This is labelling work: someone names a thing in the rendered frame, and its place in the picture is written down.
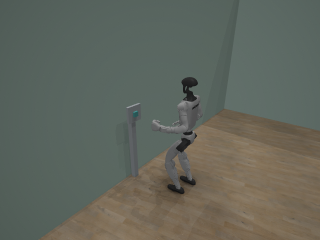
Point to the button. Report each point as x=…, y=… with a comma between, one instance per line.
x=135, y=114

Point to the robot left hand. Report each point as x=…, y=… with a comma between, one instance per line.
x=155, y=125

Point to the robot left foot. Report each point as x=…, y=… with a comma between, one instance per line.
x=173, y=188

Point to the right robot upper arm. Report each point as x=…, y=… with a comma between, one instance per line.
x=200, y=112

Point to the left robot upper arm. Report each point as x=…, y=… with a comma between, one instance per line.
x=182, y=109

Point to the panel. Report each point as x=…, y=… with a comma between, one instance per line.
x=131, y=121

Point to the left robot forearm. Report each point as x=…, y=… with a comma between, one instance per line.
x=173, y=129

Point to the robot right hand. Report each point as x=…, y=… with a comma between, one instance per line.
x=177, y=122

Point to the left robot shin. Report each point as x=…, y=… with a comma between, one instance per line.
x=173, y=174

